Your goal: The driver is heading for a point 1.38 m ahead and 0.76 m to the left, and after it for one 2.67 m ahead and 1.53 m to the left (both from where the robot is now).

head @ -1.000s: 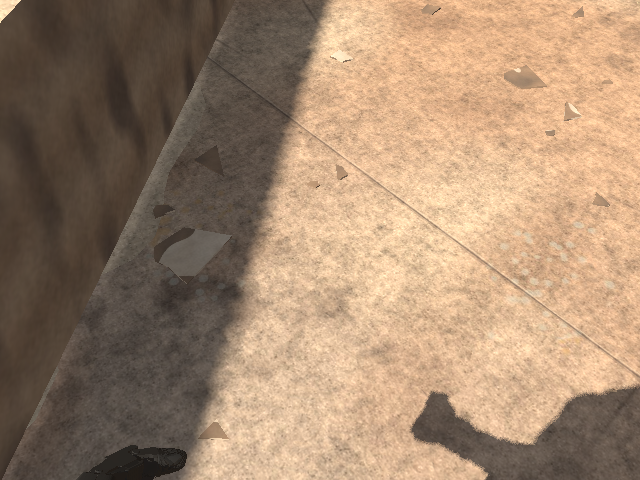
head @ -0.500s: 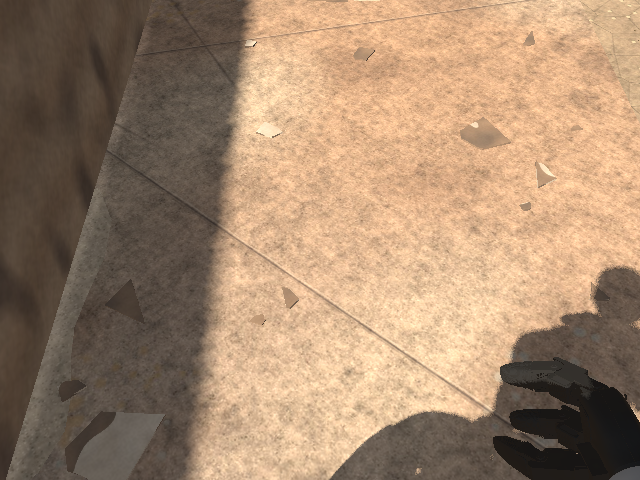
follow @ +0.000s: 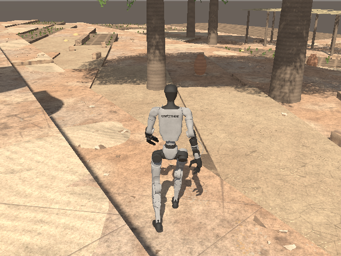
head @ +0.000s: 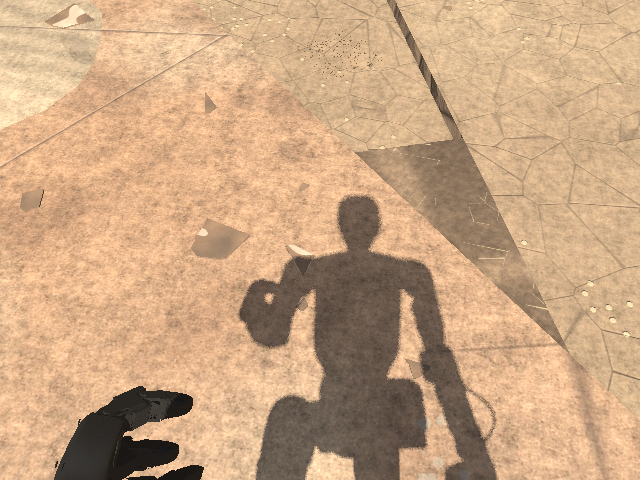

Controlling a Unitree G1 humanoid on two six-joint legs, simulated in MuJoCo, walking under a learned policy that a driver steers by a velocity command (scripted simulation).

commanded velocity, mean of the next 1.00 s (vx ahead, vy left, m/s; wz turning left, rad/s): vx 0.11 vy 0.00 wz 0.76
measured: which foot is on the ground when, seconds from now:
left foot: up 0.00-0.40, down 0.42-0.94, up 0.96-1.00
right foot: down 0.00-0.42, up 0.44-0.92, down 0.94-1.00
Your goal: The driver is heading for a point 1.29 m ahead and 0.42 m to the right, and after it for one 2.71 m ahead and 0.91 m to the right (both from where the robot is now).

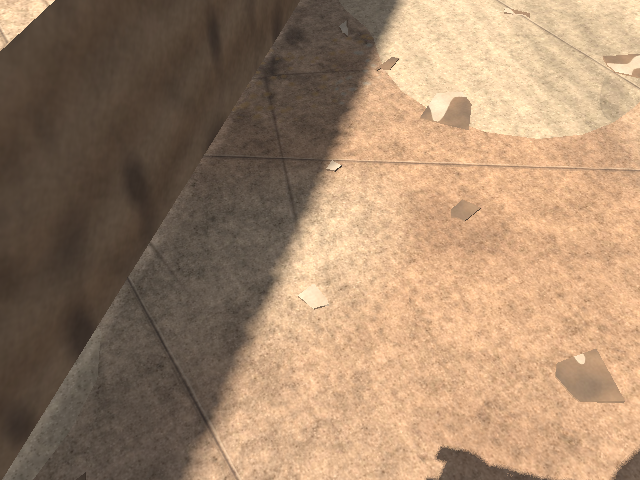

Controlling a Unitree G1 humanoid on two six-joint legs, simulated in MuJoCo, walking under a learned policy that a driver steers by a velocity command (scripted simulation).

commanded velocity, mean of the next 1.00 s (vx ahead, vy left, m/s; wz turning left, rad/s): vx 0.00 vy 0.00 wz -0.51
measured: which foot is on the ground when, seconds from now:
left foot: up 0.00-0.28, down 0.30-0.68, up 0.70-1.00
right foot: down 0.00-0.30, up 0.32-0.66, down 0.68-1.00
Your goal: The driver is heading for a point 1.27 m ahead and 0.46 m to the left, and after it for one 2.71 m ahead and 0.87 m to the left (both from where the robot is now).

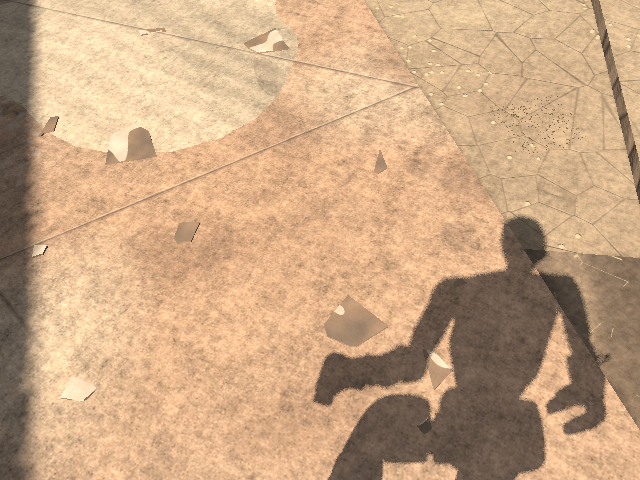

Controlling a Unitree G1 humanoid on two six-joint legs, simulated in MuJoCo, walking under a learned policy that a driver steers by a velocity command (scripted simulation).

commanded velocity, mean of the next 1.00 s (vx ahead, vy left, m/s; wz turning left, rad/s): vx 0.33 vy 0.00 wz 0.60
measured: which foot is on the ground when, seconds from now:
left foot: up 0.00-0.24, down 0.26-0.72, up 0.74-1.00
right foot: down 0.00-0.26, up 0.28-0.70, down 0.72-1.00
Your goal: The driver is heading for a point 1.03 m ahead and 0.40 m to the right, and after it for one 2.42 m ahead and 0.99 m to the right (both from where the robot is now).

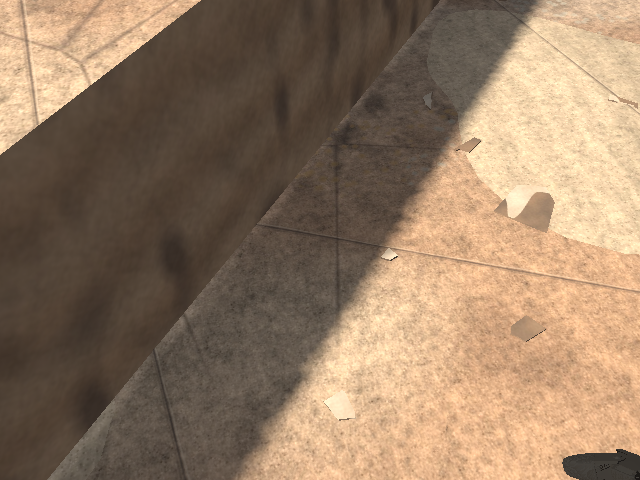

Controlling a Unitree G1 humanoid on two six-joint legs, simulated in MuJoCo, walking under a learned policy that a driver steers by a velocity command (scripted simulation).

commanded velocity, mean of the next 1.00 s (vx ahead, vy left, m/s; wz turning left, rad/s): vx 0.97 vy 0.00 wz -0.81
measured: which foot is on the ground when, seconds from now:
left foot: up 0.00-0.12, down 0.14-0.58, up 0.60-1.00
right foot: down 0.00-0.14, up 0.16-0.58, down 0.60-1.00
